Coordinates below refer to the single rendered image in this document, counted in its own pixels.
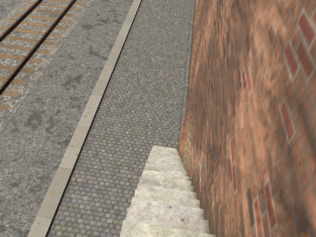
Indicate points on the stairs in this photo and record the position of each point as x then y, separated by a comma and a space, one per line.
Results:
164, 202

